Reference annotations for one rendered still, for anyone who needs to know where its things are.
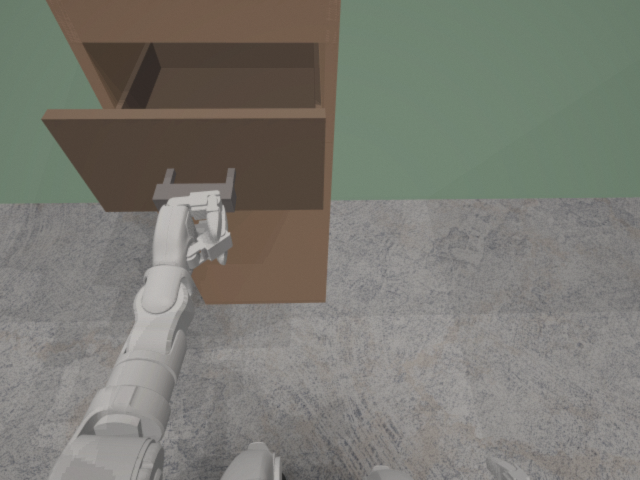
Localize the left robot shin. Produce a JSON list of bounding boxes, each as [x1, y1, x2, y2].
[[247, 442, 270, 451]]

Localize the handle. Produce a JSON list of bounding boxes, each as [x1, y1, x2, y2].
[[152, 168, 237, 212]]

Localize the cabinet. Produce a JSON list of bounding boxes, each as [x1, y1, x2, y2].
[[46, 0, 341, 305]]

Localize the robot right hand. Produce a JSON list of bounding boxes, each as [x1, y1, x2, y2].
[[486, 456, 530, 480]]

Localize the robot left hand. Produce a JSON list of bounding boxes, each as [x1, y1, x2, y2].
[[152, 190, 233, 275]]

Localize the robot left forearm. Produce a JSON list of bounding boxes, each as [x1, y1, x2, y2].
[[47, 265, 195, 480]]

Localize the drawer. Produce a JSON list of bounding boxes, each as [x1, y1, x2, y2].
[[41, 43, 326, 212]]

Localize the left robot upper arm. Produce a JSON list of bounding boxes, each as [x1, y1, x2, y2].
[[53, 435, 164, 480]]

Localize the robot left thigh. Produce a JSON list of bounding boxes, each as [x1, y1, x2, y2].
[[220, 450, 282, 480]]

